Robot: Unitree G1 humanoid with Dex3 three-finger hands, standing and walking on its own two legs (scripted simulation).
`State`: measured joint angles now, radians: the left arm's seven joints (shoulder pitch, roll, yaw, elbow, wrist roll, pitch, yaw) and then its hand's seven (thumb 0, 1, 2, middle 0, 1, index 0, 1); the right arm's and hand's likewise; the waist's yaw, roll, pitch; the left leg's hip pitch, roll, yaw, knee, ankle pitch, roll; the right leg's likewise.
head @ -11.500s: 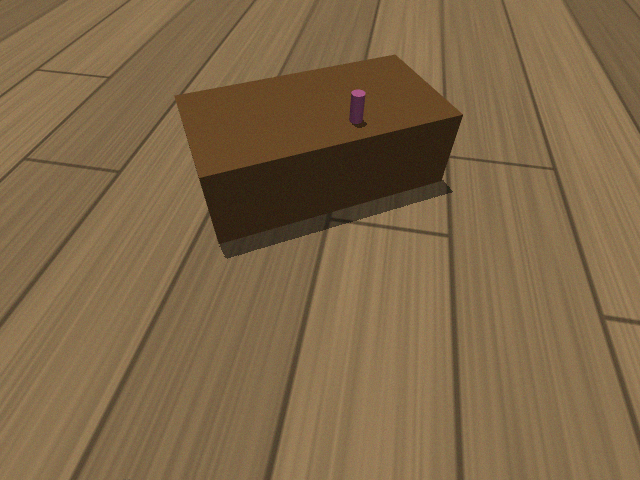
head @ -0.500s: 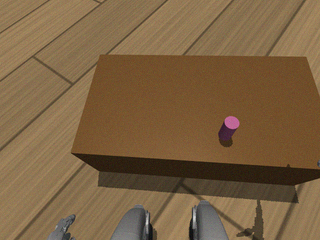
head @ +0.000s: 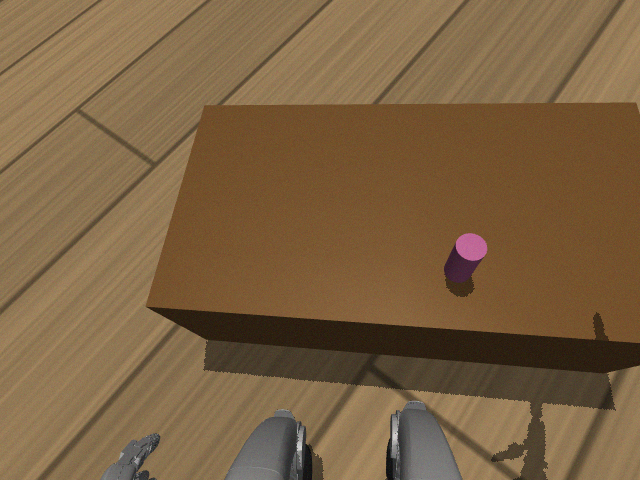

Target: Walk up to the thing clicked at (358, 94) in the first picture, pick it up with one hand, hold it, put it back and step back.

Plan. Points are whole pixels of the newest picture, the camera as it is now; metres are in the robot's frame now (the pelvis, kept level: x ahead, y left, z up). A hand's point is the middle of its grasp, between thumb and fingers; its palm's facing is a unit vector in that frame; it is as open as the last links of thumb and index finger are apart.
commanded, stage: approach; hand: right
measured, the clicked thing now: (463, 259) +0.48 -0.21 -0.27
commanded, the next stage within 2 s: close in in 0.60 s
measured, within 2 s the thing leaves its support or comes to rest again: neither
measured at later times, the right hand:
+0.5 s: hand (566, 259) +0.42 -0.33 -0.14, palm faces +0.08 +1.00 +0.02, open 17.7 cm
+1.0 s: hand (482, 267) +0.46 -0.24 -0.27, palm faces +0.09 +1.00 -0.03, open 17.6 cm
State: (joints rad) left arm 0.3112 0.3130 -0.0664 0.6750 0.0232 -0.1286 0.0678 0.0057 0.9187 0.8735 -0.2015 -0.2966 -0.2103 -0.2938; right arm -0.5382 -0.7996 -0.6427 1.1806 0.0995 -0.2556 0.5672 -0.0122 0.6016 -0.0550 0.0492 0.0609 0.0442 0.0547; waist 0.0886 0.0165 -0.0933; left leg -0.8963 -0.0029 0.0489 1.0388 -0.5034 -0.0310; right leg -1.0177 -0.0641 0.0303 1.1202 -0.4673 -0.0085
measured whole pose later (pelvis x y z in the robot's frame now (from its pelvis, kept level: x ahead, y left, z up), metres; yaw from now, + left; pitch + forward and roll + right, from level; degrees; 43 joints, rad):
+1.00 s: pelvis -0.09 +0.02 -0.30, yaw +7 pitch +33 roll +8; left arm 0.22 0.29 -0.11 0.64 0.08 -0.01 -0.03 0.00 0.92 0.88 -0.20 -0.30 -0.21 -0.30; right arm -0.94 -0.76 -0.62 1.10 0.06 -0.39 0.36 -0.01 0.55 -0.03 0.06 0.04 0.04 0.03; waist 0.18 0.00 -0.09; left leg -2.04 -0.04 0.09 2.15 -0.69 -0.02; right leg -2.17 -0.08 0.15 2.19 -0.60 0.01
